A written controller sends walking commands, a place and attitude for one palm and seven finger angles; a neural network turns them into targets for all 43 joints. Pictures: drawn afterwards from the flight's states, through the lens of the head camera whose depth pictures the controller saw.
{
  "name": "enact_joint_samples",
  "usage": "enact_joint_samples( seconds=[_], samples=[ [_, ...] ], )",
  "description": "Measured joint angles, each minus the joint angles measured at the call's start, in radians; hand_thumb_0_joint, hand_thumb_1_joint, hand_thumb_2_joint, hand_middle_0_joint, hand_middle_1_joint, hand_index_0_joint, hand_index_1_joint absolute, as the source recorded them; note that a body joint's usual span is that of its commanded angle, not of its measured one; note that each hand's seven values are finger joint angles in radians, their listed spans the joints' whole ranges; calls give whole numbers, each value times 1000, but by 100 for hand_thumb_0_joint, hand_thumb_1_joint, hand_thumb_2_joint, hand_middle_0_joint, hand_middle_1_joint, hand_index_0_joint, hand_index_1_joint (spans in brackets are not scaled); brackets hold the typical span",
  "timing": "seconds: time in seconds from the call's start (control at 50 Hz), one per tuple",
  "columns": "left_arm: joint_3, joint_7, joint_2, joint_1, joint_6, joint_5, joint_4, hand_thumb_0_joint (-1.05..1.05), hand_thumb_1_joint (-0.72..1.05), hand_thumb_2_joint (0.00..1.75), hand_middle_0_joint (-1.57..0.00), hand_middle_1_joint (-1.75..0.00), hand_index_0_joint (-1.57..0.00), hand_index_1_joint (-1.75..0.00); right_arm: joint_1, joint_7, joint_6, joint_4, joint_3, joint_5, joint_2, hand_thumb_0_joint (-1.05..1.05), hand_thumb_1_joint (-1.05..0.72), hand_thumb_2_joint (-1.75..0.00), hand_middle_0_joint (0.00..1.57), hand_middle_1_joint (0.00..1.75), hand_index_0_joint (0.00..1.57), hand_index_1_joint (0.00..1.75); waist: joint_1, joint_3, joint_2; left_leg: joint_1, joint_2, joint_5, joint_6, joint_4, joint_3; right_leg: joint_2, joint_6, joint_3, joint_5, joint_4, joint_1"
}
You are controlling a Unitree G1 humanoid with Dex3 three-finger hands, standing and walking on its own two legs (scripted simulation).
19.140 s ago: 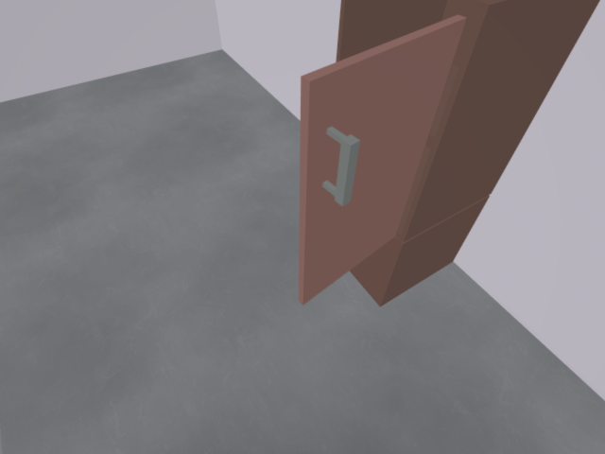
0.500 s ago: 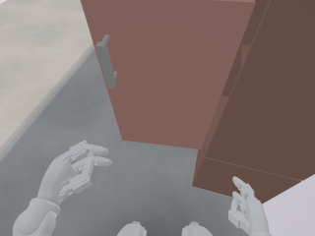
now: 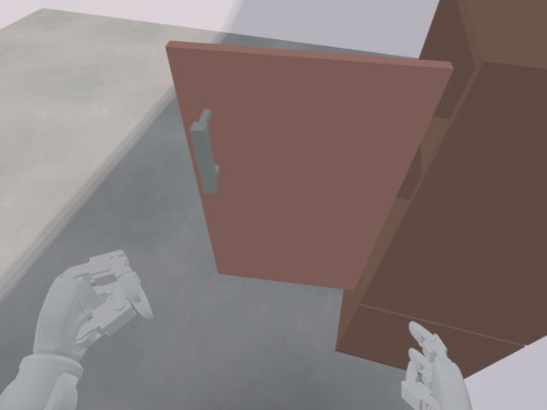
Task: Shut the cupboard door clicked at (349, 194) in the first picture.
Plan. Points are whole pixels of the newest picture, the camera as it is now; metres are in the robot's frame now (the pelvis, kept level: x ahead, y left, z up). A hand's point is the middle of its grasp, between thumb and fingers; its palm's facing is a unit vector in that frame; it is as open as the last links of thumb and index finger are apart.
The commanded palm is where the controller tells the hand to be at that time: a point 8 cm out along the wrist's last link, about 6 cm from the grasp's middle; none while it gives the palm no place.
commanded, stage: raise the hand and make a fist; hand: left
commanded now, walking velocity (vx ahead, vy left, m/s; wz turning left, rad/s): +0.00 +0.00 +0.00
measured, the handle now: (208, 152) +0.46 +0.14 +0.13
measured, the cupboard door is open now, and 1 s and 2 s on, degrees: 98 98 98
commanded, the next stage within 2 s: bring the fist close to the handle in 0.72 s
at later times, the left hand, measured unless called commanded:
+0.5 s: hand (139, 287) +0.23 +0.18 +0.13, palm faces -0.05 -1.00 -0.06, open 3.1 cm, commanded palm +0.20 +0.23 +0.14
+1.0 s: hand (146, 279) +0.23 +0.17 +0.14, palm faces +0.03 -1.00 -0.09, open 3.1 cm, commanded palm +0.22 +0.21 +0.14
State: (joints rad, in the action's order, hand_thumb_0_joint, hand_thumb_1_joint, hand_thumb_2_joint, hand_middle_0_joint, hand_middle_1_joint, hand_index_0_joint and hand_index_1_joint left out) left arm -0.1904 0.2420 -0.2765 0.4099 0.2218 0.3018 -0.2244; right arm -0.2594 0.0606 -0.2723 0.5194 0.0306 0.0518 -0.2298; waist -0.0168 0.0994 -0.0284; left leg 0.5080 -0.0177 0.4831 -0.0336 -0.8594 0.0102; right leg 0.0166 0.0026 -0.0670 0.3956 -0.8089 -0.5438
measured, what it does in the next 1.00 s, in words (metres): stands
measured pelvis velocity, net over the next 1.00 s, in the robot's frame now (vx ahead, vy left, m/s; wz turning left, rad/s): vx -0.01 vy -0.03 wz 0.01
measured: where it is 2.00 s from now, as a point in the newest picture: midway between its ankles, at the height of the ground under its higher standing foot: outside the picture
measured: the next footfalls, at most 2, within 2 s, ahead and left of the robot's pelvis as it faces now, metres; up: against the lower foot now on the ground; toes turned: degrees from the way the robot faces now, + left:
none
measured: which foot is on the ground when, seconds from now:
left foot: down 0.00-1.00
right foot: down 0.00-1.00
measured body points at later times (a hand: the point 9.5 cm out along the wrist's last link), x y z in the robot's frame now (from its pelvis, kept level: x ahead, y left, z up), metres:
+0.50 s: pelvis +0.00 -0.01 +0.02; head -0.01 -0.03 +0.47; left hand +0.23 +0.23 +0.13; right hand +0.17 -0.24 -0.05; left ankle -0.03 +0.09 -0.70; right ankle +0.01 -0.12 -0.70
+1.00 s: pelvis -0.01 -0.03 +0.02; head -0.01 -0.05 +0.47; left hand +0.23 +0.22 +0.14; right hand +0.17 -0.26 -0.05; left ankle -0.03 +0.09 -0.70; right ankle +0.01 -0.13 -0.70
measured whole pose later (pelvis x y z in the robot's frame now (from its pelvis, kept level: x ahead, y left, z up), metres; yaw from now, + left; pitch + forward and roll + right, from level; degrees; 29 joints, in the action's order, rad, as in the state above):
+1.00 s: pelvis -0.01 -0.03 +0.02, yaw +1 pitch +2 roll +0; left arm -0.21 0.25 -0.29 0.20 0.11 0.29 -0.08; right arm -0.25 0.09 -0.31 0.62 0.06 0.06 -0.26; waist -0.03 0.04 -0.05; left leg 0.31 0.00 0.38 0.01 -0.67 0.03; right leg 0.00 -0.04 -0.09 0.32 -0.66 -0.36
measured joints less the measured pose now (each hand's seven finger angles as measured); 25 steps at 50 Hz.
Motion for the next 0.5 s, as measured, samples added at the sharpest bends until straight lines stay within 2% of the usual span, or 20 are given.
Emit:
enact_joint_samples(
  seconds=[0.06,0.2,0.24,0.32,0.38,0.5],
  samples=[
    [-12,-5,7,-31,-20,-1,-5,2,90,90,-118,-136,-118,-137,0,-7,1,4,13,4,0,1,-90,-90,20,30,21,30,-6,6,-10,-28,-2,-7,-2,21,5,2,2,-5,-8,25,33],
    [35,28,-5,-60,-153,-24,36,2,90,90,-126,-146,-126,-146,5,3,8,12,38,6,-4,1,-90,-90,20,30,21,30,-4,-13,-21,-90,-5,-36,-5,80,2,3,4,-1,-34,80,91],
    [29,20,-17,-65,-162,-23,31,2,90,90,-127,-147,-127,-148,0,7,8,18,40,3,-2,1,-90,-90,20,30,21,30,-4,-19,-15,-109,-4,-45,-2,99,1,2,1,0,-41,94,109],
    [-15,-1,-31,-104,-135,-6,17,2,89,90,-129,-148,-129,-149,-14,8,1,42,42,3,-5,1,-90,-90,20,30,21,30,-10,-23,-10,-145,-1,-57,4,128,6,-2,-4,-5,-50,122,146],
    [-40,6,-26,-149,-134,6,30,2,90,90,-129,-149,-129,-150,-17,8,-4,64,42,9,-14,1,-90,-90,20,30,21,30,-13,-24,-16,-168,1,-66,7,147,11,-4,-8,-10,-58,143,171],
    [-11,49,-8,-136,-220,-1,73,2,90,90,-129,-149,-130,-150,-10,10,-2,64,33,17,-27,1,-90,-90,20,30,21,30,1,-28,-27,-191,3,-88,11,186,3,-7,-11,-2,-76,169,185]
  ],
)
